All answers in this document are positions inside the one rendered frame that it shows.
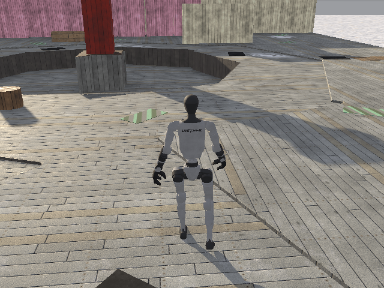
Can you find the robot foot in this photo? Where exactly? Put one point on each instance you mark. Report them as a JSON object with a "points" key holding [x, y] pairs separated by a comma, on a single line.
{"points": [[183, 234], [210, 245]]}

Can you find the right robot upper arm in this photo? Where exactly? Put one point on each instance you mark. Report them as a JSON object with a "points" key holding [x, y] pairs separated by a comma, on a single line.
{"points": [[210, 126]]}

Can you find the right robot forearm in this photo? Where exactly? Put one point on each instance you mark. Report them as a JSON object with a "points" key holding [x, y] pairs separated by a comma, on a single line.
{"points": [[220, 154]]}

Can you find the robot left foot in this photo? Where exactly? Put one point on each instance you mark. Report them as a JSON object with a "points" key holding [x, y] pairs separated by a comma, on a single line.
{"points": [[183, 234]]}

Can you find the robot right foot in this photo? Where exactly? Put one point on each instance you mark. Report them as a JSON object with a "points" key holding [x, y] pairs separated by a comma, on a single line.
{"points": [[210, 245]]}

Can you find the left robot upper arm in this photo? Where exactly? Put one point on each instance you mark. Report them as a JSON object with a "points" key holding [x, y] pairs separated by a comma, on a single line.
{"points": [[173, 126]]}

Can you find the left robot hand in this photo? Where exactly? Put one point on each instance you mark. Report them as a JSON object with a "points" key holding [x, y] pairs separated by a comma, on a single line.
{"points": [[155, 176]]}

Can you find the left robot forearm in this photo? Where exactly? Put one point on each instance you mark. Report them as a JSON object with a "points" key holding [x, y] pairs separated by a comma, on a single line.
{"points": [[161, 160]]}

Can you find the right robot hand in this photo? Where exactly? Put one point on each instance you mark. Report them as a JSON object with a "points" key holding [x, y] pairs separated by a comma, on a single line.
{"points": [[223, 164]]}

